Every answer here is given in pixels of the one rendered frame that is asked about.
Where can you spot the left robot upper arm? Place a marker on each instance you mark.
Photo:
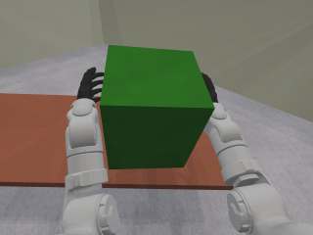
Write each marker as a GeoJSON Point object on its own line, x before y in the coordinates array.
{"type": "Point", "coordinates": [91, 215]}

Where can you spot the robot right forearm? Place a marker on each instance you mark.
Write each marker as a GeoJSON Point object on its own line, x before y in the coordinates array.
{"type": "Point", "coordinates": [239, 169]}

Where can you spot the robot left hand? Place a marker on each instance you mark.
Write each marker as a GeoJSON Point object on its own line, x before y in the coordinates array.
{"type": "Point", "coordinates": [86, 85]}

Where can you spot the carton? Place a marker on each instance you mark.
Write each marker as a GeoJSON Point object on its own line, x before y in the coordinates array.
{"type": "Point", "coordinates": [154, 107]}

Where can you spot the right robot upper arm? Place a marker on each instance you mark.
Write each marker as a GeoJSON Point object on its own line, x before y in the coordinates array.
{"type": "Point", "coordinates": [259, 210]}

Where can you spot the table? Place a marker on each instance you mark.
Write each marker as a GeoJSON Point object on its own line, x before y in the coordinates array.
{"type": "Point", "coordinates": [33, 150]}

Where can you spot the robot left forearm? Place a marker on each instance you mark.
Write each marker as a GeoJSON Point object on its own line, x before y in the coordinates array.
{"type": "Point", "coordinates": [84, 147]}

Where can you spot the robot right hand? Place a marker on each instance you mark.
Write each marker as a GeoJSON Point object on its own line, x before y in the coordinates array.
{"type": "Point", "coordinates": [210, 87]}

